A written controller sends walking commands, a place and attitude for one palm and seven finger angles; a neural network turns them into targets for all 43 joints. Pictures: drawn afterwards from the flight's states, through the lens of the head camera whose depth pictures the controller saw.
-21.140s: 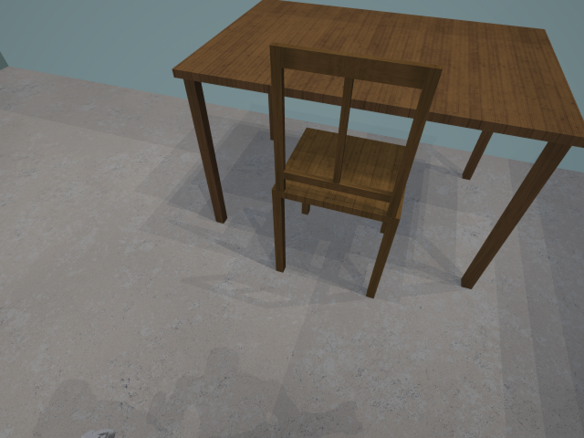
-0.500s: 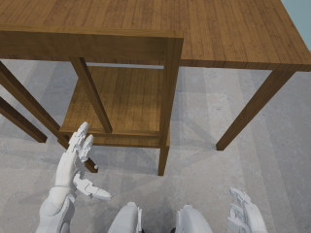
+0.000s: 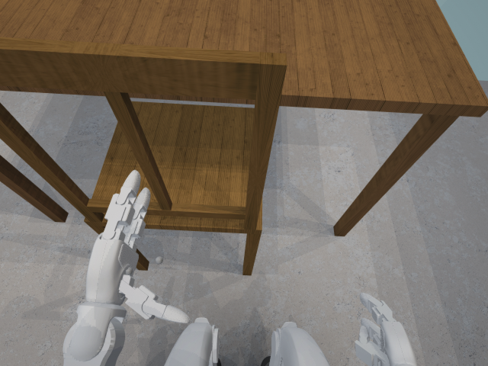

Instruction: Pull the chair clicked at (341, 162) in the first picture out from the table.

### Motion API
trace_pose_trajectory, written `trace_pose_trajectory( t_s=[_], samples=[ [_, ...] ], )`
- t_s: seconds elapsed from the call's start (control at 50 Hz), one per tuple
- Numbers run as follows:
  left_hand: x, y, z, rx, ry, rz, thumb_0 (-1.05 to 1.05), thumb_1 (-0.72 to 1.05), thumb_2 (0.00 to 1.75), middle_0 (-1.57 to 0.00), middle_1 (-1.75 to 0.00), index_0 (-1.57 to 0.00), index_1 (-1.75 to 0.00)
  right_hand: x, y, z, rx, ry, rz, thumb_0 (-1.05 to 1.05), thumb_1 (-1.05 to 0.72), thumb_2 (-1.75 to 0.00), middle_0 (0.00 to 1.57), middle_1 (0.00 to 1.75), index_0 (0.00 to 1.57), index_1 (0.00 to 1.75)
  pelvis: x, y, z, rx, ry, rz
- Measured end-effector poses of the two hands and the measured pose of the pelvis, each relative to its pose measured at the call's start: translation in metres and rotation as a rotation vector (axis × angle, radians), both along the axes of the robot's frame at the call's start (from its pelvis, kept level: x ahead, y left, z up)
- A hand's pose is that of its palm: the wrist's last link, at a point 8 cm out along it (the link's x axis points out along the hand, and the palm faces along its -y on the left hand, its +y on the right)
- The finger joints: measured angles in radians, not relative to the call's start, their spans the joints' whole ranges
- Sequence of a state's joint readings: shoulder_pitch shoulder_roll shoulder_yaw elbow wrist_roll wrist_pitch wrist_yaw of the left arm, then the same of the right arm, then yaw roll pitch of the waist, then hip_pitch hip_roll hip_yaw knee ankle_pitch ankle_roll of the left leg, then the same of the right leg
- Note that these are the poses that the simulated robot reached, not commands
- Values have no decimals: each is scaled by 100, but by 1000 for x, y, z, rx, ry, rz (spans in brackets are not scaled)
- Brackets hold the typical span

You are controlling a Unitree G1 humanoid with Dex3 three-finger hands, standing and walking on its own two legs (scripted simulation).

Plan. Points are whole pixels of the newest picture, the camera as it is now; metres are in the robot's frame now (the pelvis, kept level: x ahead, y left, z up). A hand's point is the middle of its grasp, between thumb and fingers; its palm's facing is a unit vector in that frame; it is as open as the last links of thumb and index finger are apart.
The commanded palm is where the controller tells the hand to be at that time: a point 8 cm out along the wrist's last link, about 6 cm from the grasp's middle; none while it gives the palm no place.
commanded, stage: aim the fingers beside a spindle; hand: left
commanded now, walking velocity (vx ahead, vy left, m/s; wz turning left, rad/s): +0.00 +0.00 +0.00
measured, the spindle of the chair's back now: (147, 164) +0.42 +0.18 +0.05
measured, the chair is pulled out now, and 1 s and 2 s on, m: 0.00 0.00 0.00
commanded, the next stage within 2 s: push the fingers through the gap in 0.42 s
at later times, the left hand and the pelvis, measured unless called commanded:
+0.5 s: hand (137, 252) +0.29 +0.18 +0.00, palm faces +0.04 -1.00 -0.04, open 17.0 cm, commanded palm +0.26 +0.21 +0.01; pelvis +0.00 +0.00 +0.00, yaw +1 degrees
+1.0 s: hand (152, 235) +0.31 +0.16 +0.02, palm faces -0.01 -1.00 +0.01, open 17.1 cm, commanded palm +0.31 +0.21 +0.01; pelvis +0.00 +0.01 +0.00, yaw +0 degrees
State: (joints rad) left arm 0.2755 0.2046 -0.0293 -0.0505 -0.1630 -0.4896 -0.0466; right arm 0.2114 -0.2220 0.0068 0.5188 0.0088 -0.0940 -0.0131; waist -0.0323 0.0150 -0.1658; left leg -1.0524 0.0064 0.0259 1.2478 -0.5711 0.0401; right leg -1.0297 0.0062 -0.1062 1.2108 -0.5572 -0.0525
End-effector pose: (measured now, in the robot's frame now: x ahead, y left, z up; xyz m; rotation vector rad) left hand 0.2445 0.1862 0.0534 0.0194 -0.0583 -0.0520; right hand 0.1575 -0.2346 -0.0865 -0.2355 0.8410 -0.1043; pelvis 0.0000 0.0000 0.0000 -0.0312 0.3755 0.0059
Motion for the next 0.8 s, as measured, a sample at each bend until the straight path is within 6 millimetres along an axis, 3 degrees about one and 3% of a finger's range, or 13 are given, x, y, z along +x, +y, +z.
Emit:
trace_pose_trajectory(
  t_s=[0.06,0.12,0.18,0.22,0.3,0.38,0.42,0.46,0.52,0.56,0.64,0.72,0.8],
  samples=[
    [14,29,15,83,-93,115,-1,-50,30,-7,-9,-6,-8,-1,2,-6,23,28,33,1,-90,-89,20,30,20,30,0,-2,0,0,0,9],
    [26,45,-18,72,58,140,0,-50,31,-7,-8,-6,-8,0,2,-14,45,51,43,1,-90,-89,20,30,20,30,-3,-4,-4,1,2,13],
    [20,32,-65,-4,282,52,0,-50,31,-6,-8,-5,-8,1,-2,-13,41,44,26,1,-90,-89,20,30,20,30,-2,-4,-6,-3,12,14],
    [10,12,-78,-46,342,-24,-1,-50,31,-5,-8,-5,-8,1,-6,-10,19,28,6,1,-90,-89,21,30,20,30,-1,-3,-6,-5,17,10],
    [-1,-6,-35,-48,169,-51,-1,-50,31,-6,-8,-5,-8,1,-10,1,-15,9,-19,1,-90,-89,20,30,20,30,4,-3,0,0,8,-3],
    [7,25,17,62,-73,88,-1,-50,31,-7,-9,-6,-8,1,-7,0,1,24,8,1,-90,-89,20,30,20,30,6,-5,4,1,0,6],
    [14,43,12,92,-68,144,-1,-50,31,-7,-9,-6,-8,2,-5,-5,17,34,29,1,-90,-89,20,30,20,30,4,-5,1,0,4,11],
    [20,52,-13,70,42,147,0,-50,31,-7,-8,-6,-8,4,-4,-10,31,39,36,1,-90,-89,20,30,20,30,1,-5,-2,0,5,14],
    [16,38,-63,-12,264,59,0,-50,31,-6,-8,-5,-8,7,-5,-12,29,26,28,1,-90,-89,20,30,20,30,-1,-3,-6,-5,12,16],
    [9,18,-81,-52,337,-22,-1,-50,31,-5,-8,-5,-8,7,-7,-10,8,10,14,1,-90,-89,21,30,20,30,-2,-2,-8,-8,19,12],
    [8,-4,-55,-52,172,-65,-1,-50,31,-6,-8,-5,-8,4,-9,-6,-34,-5,2,1,-90,-89,20,30,20,30,-2,-1,-9,-7,23,2],
    [28,18,-16,24,-71,54,-1,-50,31,-7,-9,-6,-8,-1,-5,-14,-24,27,32,1,-90,-89,20,30,20,30,-3,-1,-12,-7,31,7],
    [50,40,-36,50,23,102,-1,-50,31,-7,-8,-6,-8,-6,-1,-27,13,74,44,1,-90,-89,20,30,20,30,-8,1,-18,-10,35,12]
  ],
)
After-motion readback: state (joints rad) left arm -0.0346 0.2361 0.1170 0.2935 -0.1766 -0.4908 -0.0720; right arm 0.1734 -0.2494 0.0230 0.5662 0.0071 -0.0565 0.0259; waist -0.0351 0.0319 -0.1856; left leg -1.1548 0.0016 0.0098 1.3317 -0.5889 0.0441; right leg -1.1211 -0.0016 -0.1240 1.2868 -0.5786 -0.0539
